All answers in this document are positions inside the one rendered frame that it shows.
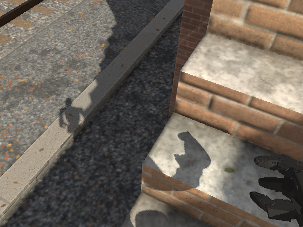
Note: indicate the robot right hand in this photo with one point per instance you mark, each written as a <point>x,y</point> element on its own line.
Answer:
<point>291,186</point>

